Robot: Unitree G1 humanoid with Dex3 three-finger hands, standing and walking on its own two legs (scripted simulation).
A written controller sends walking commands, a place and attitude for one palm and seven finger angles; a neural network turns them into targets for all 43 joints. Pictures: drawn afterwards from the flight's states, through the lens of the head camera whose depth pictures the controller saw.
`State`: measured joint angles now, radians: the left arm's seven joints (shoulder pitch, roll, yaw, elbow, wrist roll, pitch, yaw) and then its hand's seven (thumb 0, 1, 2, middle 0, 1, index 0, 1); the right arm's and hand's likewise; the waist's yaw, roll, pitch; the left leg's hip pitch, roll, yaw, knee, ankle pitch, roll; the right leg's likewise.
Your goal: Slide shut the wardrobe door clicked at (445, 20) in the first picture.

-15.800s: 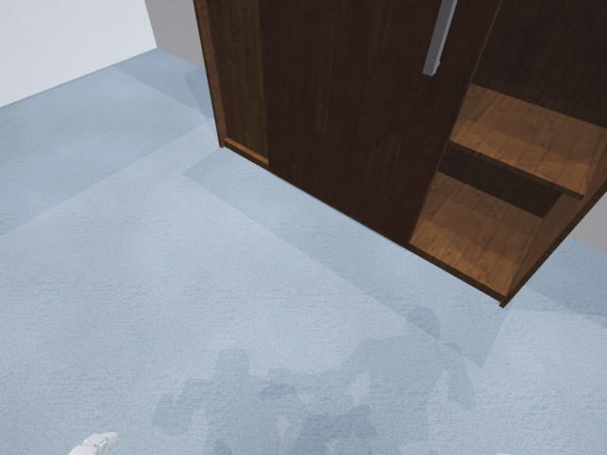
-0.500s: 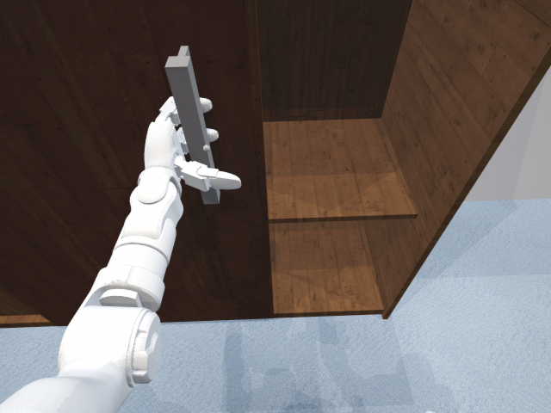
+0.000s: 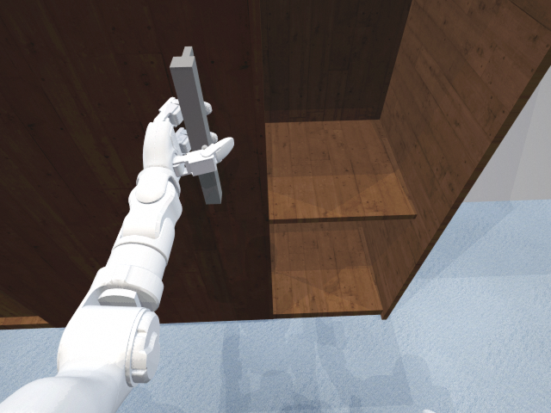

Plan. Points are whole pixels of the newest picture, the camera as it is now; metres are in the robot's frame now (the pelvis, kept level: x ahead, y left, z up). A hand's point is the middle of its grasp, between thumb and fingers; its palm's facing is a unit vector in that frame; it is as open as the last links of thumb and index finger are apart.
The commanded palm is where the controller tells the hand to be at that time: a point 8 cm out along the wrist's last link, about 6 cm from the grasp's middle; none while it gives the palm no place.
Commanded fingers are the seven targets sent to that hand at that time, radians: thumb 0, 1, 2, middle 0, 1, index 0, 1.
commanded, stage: grip the handle and tug to test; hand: left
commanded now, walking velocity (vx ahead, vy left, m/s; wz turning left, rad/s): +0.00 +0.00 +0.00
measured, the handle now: (202, 134) +0.50 +0.11 +0.14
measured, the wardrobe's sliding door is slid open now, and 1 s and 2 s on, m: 0.40 0.40 0.40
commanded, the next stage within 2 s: tug the door sideways, standing still in 0.92 s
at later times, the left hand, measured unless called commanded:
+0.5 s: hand (212, 149) +0.46 +0.08 +0.15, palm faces +0.02 -1.00 +0.01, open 6.0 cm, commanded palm +0.43 +0.14 +0.15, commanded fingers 0.00 0.90 0.90 -0.45 -1.40 -0.45 -1.40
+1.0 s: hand (213, 151) +0.45 +0.08 +0.15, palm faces +0.01 -1.00 +0.01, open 6.1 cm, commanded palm +0.40 +0.14 +0.15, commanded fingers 0.00 0.90 0.90 -0.45 -1.40 -0.45 -1.40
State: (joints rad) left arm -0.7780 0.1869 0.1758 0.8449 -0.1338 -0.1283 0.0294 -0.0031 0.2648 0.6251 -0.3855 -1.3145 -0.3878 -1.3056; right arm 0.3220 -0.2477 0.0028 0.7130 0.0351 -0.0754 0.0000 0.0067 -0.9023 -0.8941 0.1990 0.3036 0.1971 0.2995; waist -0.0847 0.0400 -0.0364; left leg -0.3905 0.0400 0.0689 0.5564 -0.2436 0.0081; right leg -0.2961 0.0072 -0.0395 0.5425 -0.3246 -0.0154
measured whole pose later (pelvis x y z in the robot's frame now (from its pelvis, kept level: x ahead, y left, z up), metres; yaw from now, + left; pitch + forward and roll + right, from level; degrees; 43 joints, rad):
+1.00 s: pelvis +0.02 +0.00 +0.00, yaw -2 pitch +4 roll +0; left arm -0.60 0.16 0.18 0.60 -0.14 -0.05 0.06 0.00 0.67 0.76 -0.34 -1.40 -0.34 -1.40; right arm 0.33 -0.25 -0.01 0.67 0.04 -0.07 0.02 0.01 -0.90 -0.89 0.20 0.30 0.20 0.30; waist -0.09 0.05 -0.05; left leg -0.33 0.05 0.10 0.51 -0.25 0.00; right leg -0.25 0.02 -0.01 0.50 -0.33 -0.02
